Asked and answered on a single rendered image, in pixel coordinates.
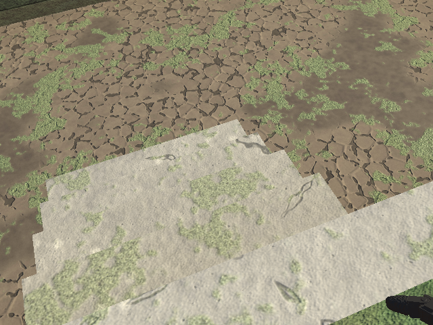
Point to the right robot hand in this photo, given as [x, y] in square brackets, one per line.
[415, 307]

